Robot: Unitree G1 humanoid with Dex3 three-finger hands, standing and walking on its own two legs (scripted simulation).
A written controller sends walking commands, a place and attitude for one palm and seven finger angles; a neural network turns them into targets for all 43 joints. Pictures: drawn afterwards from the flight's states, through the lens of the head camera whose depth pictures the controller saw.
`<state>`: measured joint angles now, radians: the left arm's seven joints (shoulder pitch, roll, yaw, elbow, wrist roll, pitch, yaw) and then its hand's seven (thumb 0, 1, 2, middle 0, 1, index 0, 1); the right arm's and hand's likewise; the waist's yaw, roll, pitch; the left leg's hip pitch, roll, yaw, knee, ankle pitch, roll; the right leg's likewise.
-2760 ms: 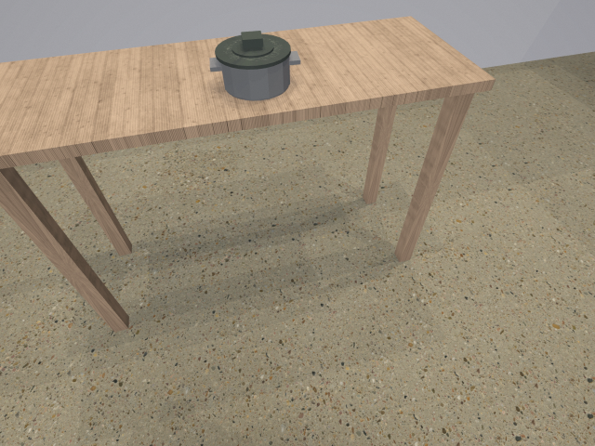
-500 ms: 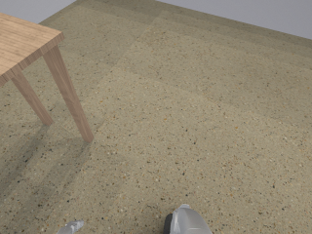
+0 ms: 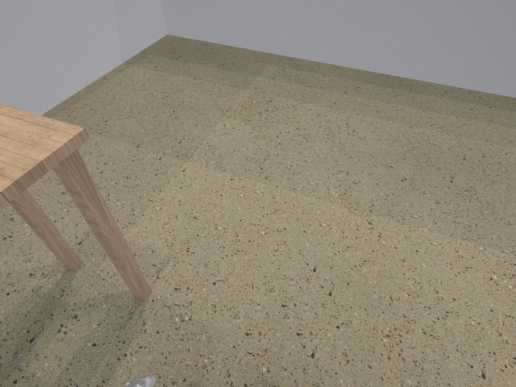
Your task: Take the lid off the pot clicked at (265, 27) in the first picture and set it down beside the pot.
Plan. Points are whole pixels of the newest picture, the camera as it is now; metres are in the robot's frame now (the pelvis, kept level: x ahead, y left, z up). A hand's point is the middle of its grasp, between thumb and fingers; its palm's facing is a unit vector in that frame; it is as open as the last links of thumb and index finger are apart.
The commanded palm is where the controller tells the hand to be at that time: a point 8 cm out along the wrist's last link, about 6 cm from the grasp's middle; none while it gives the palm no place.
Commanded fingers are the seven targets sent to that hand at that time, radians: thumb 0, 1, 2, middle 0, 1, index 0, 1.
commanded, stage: turn to face it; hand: left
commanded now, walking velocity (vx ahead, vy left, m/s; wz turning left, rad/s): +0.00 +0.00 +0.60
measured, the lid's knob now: out of the picture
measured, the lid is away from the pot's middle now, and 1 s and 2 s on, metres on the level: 0.00 0.00 0.00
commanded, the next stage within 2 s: take the last steps up to it in 1.90 s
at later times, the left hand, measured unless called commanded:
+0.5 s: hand out of the picture +0.06 +0.23 -0.15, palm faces +0.30 -0.91 -0.28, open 7.4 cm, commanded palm none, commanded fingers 0.00 0.90 0.90 -0.20 -0.30 -0.20 -0.30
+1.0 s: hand out of the picture -0.07 +0.16 -0.17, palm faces +0.59 -0.77 -0.25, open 7.4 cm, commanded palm none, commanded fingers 0.00 0.90 0.90 -0.20 -0.30 -0.20 -0.30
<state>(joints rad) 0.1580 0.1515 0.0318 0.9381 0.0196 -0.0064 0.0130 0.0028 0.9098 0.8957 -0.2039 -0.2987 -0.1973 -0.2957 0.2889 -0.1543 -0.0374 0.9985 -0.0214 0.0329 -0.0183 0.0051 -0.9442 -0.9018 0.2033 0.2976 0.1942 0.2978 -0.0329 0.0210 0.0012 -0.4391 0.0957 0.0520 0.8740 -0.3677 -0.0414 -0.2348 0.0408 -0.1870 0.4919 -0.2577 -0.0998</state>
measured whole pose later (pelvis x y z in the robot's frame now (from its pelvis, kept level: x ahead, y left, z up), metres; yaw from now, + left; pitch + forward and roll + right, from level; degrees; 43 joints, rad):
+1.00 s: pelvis +0.02 -0.03 +0.00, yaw +35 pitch +0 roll +0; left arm 0.27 0.23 0.05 0.90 0.03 0.03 0.01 0.01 0.90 0.90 -0.21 -0.30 -0.20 -0.30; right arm 0.12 -0.25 -0.08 0.91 -0.02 0.07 0.03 0.01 -0.91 -0.90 0.20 0.30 0.19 0.30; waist 0.03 -0.02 0.10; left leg -0.36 0.05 0.09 0.78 -0.41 -0.05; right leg -0.23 -0.18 -0.30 0.58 -0.32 0.03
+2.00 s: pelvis +0.04 -0.01 +0.01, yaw +66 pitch +0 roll +2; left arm 0.28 0.19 0.03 0.92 0.03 0.01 0.02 0.01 0.90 0.90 -0.21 -0.30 -0.20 -0.30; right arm 0.14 -0.26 -0.08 0.95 -0.01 0.07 0.01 0.01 -0.91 -0.90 0.20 0.30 0.19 0.30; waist 0.02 0.01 0.10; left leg -0.39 0.02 -0.01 0.88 -0.45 -0.06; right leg -0.19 -0.10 -0.12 0.51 -0.31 0.01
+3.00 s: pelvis +0.10 +0.23 +0.01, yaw +70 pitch +0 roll -1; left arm 0.34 0.13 0.03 1.08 0.02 -0.04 0.01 0.00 0.92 0.90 -0.20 -0.30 -0.20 -0.30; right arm 0.20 -0.18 -0.05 1.04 -0.02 -0.01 -0.01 0.01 -0.94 -0.90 0.20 0.30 0.19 0.30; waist 0.03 0.03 0.02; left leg -0.41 0.08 0.05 0.67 -0.24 -0.05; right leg -0.15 -0.01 -0.13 0.41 -0.26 -0.03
